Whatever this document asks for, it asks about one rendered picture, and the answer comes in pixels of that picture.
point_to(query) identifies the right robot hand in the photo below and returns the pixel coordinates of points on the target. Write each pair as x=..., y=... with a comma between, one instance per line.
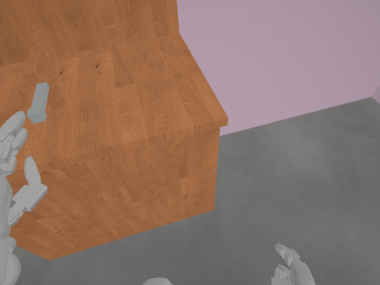
x=299, y=273

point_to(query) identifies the counter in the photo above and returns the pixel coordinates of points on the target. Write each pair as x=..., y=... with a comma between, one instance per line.
x=131, y=137

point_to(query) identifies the robot left forearm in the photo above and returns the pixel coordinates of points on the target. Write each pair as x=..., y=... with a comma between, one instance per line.
x=10, y=266

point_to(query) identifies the left robot hand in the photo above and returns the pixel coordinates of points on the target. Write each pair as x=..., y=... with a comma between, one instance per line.
x=12, y=138

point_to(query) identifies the tap lever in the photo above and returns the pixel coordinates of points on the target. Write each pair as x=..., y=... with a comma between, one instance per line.
x=37, y=111

